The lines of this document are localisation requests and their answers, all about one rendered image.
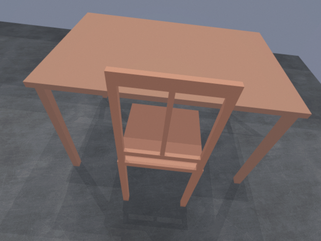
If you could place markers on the chair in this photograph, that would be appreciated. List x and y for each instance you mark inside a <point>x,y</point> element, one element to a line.
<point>166,138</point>

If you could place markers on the table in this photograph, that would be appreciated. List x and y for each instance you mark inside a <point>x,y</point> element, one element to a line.
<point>78,62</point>

